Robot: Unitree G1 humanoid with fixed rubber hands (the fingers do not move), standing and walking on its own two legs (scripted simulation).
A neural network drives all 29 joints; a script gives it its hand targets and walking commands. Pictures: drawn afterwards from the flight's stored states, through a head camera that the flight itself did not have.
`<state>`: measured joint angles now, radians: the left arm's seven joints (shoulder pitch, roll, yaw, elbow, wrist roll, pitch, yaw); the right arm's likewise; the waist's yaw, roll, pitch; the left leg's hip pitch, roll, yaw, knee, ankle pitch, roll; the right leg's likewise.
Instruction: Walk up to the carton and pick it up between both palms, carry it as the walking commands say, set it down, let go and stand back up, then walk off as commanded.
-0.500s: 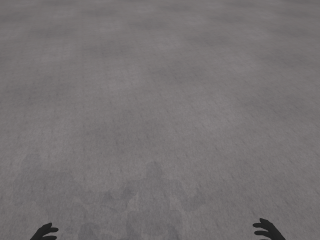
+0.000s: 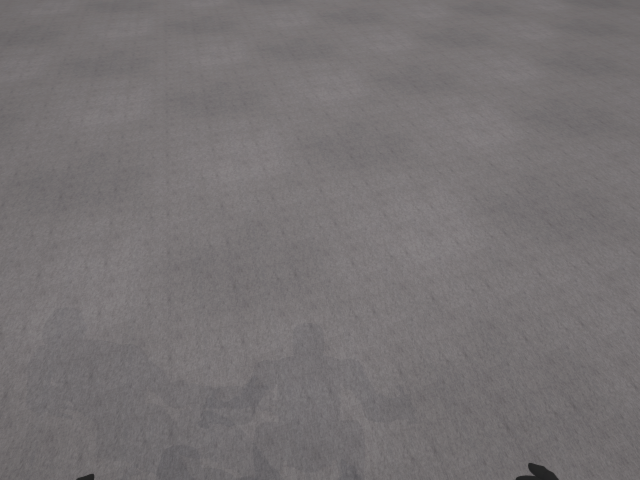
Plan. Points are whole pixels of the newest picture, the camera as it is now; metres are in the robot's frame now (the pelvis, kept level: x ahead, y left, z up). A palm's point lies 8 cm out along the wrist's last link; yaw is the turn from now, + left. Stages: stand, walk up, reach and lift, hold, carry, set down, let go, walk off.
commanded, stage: walk up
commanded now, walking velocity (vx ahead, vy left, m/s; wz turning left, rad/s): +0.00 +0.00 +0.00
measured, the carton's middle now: out of the picture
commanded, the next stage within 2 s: none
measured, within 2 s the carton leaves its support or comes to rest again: neither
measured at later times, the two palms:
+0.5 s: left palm out of the picture -0.06 +0.28 -0.14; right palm out of the picture +0.16 -0.23 -0.13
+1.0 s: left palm out of the picture -0.07 +0.27 -0.11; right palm out of the picture +0.15 -0.23 -0.13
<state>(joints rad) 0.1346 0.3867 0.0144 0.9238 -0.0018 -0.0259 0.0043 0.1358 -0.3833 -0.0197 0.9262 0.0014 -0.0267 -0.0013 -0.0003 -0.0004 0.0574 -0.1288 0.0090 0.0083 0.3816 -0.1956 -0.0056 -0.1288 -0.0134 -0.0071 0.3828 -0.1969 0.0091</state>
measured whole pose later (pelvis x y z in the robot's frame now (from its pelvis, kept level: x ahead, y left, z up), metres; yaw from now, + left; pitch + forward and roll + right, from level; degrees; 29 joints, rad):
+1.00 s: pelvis -0.05 -0.02 -0.01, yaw +30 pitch +1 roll +0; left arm 0.13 0.26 0.05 0.83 0.02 0.02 0.03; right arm 0.19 -0.29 -0.09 0.87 -0.02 0.06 0.00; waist -0.03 0.02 0.06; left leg -0.39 -0.08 -0.09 0.65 -0.34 -0.02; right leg -0.25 -0.04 -0.05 0.51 -0.27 0.02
